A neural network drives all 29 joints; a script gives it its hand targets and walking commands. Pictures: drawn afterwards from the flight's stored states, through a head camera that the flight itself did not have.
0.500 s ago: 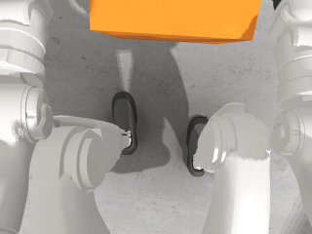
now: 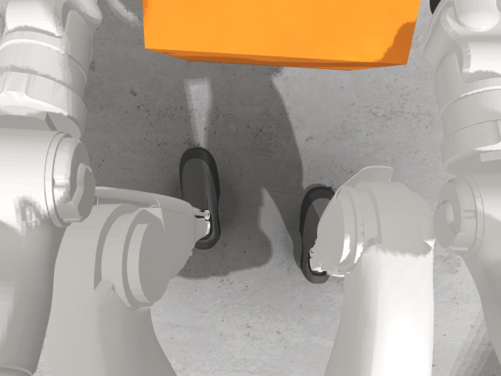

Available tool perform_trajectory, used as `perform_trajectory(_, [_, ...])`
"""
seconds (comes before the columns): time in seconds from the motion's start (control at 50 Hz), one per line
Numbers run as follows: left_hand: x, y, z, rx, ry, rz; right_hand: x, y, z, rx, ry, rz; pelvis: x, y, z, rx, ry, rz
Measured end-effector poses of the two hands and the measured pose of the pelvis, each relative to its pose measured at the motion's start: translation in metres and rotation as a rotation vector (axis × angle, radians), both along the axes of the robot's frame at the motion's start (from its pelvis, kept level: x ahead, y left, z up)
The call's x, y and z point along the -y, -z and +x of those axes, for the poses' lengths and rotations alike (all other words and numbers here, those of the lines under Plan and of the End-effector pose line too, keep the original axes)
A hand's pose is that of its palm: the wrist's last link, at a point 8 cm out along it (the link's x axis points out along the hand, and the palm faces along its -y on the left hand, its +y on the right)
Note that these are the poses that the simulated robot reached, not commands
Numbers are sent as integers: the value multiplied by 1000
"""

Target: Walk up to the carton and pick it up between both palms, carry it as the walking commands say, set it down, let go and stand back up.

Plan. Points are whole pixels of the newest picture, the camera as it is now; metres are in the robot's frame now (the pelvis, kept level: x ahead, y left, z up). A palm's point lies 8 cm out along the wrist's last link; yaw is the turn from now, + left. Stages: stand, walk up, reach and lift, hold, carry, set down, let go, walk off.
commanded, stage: reach and lift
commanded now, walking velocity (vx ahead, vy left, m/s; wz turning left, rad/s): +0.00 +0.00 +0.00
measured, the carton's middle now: out of the picture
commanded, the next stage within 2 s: none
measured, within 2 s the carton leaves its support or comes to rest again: leaves its support in 1.22 s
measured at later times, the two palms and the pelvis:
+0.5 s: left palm out of the picture +0.56 +0.15 -0.18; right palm out of the picture +0.52 -0.22 -0.20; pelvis +0.00 +0.00 +0.00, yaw -1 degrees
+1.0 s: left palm out of the picture +0.57 +0.15 -0.18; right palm out of the picture +0.52 -0.22 -0.20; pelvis +0.00 +0.00 -0.01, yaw -1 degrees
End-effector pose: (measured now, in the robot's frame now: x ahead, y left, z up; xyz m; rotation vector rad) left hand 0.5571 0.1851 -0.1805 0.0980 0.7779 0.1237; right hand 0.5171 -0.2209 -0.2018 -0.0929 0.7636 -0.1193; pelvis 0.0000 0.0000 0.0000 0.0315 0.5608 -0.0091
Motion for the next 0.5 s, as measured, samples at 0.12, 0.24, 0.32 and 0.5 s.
perform_trajectory(0.12, [17, 1, 2, 0, 14, -26, 0, 0, 0, 0, 1, 2, 0, 0, 0, 0, 1, 0])
perform_trajectory(0.24, [32, 2, 4, 4, 27, -50, 0, 0, 0, -1, -2, 0, 1, -1, 1, -3, 3, -1])
perform_trajectory(0.32, [37, 2, 5, 10, 21, -44, 0, 0, 0, 0, 4, 8, 1, -1, 1, -5, 6, -1])
perform_trajectory(0.5, [37, 3, 5, 15, 21, -42, -1, 0, 1, -3, -1, 3, 1, -1, 1, -7, 8, -1])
